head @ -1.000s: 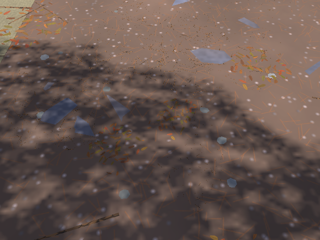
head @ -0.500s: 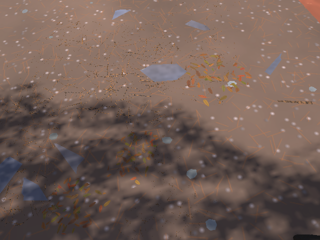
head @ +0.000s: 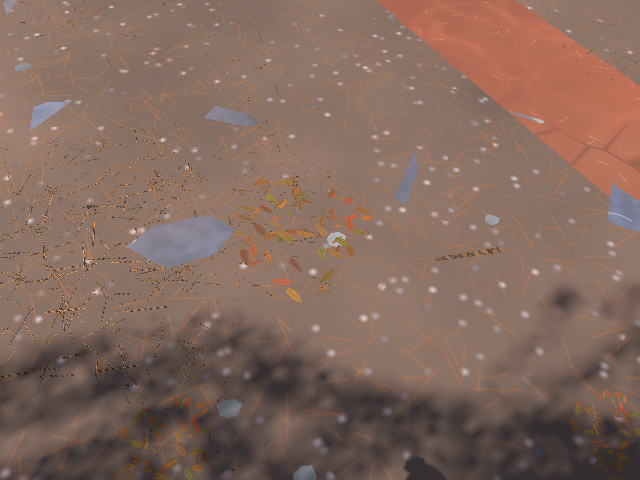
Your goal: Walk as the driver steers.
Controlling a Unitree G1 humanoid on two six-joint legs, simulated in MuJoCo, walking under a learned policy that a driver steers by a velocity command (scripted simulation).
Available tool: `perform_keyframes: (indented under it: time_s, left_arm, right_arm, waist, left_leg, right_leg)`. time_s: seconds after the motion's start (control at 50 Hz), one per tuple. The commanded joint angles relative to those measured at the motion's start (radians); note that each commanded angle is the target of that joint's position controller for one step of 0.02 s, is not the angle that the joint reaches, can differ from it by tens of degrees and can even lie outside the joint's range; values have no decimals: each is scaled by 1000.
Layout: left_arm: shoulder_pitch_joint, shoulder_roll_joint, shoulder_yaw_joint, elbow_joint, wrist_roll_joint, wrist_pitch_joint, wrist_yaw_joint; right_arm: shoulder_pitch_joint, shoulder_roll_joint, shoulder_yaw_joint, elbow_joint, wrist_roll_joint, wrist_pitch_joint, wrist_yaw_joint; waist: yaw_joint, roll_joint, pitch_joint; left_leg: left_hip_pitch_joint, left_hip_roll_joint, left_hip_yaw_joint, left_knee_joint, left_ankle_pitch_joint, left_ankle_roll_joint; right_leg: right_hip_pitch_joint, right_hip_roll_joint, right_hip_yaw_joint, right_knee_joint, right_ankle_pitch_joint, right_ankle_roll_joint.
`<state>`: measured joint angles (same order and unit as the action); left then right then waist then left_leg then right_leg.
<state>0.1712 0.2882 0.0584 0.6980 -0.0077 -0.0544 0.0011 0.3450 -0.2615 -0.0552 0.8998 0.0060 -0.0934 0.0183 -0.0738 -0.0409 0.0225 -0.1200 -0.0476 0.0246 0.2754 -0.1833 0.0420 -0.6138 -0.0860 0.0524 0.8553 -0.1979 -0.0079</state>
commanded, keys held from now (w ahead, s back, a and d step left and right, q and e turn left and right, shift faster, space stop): w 0.06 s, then q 0.94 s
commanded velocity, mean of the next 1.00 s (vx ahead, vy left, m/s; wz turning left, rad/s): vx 0.15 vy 0.00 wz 0.39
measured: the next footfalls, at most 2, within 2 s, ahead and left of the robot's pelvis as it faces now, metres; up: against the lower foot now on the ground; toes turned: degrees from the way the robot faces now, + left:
right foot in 0.20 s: +0.29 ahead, -0.15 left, +0.00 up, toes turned +1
left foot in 0.64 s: +0.23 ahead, +0.10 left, +0.00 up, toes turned +19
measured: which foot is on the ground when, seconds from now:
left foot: down 0.00-0.20, up 0.22-0.62, down 0.64-1.00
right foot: up 0.00-0.18, down 0.20-0.64, up 0.66-1.00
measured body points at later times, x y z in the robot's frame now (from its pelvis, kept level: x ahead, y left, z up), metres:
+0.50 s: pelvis +0.18 -0.05 -0.01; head +0.22 -0.04 +0.44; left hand +0.27 +0.25 -0.11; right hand +0.35 -0.31 -0.12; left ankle +0.21 +0.09 -0.70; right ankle +0.25 -0.15 -0.75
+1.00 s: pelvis +0.21 -0.01 -0.01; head +0.24 +0.02 +0.44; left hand +0.22 +0.31 -0.12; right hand +0.48 -0.20 -0.09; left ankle +0.19 +0.09 -0.75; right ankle +0.30 -0.14 -0.72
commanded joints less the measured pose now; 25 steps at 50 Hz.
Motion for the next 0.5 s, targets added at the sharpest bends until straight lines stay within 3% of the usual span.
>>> perform_keyframes:
  time_s: [0.02,0.08,0.12,0.14,0.18,0.2,0.22,0.24,0.26,0.28,0.3,0.32,0.34,0.38,0.5]
  left_arm:
    - [-84,23,-5,-81,-2,-20,-11]
    - [-173,28,-6,-105,-7,-26,-21]
    - [-195,42,0,-120,-1,-36,-29]
    - [-171,59,8,-115,3,-41,-32]
    - [-9,113,34,-60,24,-47,-24]
    - [109,182,52,-42,43,-46,-12]
    - [156,231,56,-47,57,-24,-1]
    - [176,193,49,-52,36,-3,-3]
    - [127,151,38,-53,24,7,-1]
    - [63,120,27,-49,17,8,2]
    - [8,90,17,-44,15,8,1]
    - [-44,82,16,-40,23,6,0]
    - [-79,89,20,-35,35,3,-2]
    - [-118,100,27,-25,41,-4,2]
    - [-128,145,44,16,22,17,28]
  right_arm:
    - [-55,-183,-36,-64,11,-10,-9]
    - [9,-184,-31,-33,17,4,-9]
    - [34,-186,-29,-14,18,22,-14]
    - [31,-195,-31,-12,18,30,-17]
    - [-2,-193,-28,-26,19,34,-23]
    - [-16,-149,-12,-57,-2,27,-23]
    - [130,-46,21,-53,-18,20,-21]
    - [171,-119,7,-38,12,21,-23]
    - [80,-183,-18,-58,34,31,-27]
    - [18,-170,-20,-74,33,46,-35]
    - [5,-158,-24,-71,20,67,-44]
    - [23,-140,-27,-71,15,94,-50]
    - [36,-120,-27,-77,14,114,-54]
    - [30,-101,-30,-100,9,136,-59]
    - [-103,-111,-33,-181,2,151,-28]
  waist:
    - [12,116,5]
    - [-16,115,29]
    - [-4,127,24]
    - [17,136,4]
    - [112,126,-96]
    - [158,57,-217]
    - [123,-200,-377]
    - [149,-206,-499]
    - [151,-129,-377]
    - [127,-92,-268]
    - [98,-66,-195]
    - [59,-85,-153]
    - [37,-99,-127]
    - [19,-104,-108]
    - [50,-75,-109]
  left_leg:
    - [-4,240,-151,-143,197,159]
    - [12,246,-135,-111,262,144]
    - [60,254,-149,-35,392,119]
    - [78,253,-159,15,446,100]
    - [28,190,-136,195,553,44]
    - [-119,126,-104,397,335,-5]
    - [-422,11,-44,759,-392,-80]
    - [-462,21,-142,929,-552,-89]
    - [-528,60,-134,983,-499,-95]
    - [-563,91,-102,967,-436,-101]
    - [-533,116,-94,936,-384,-113]
    - [-453,134,-91,902,-342,-121]
    - [-388,127,-68,888,-302,-129]
    - [-348,128,-51,825,-246,-130]
    - [-279,143,-22,574,-90,-87]
  right_leg:
    - [12,-3,-22,-171,161,10]
    - [66,29,-40,-272,222,11]
    - [102,58,-35,-331,204,-5]
    - [150,70,-29,-363,202,-17]
    - [424,84,-46,-446,350,-59]
    - [679,-57,60,-372,674,-108]
    - [1002,-358,334,-295,1017,-265]
    - [985,-398,427,-331,883,-320]
    - [875,-329,327,-378,755,-286]
    - [759,-279,244,-414,660,-252]
    - [629,-246,180,-460,588,-235]
    - [497,-224,123,-511,514,-223]
    - [399,-210,81,-556,463,-226]
    - [327,-212,19,-601,395,-240]
    - [354,-238,-75,-625,222,-226]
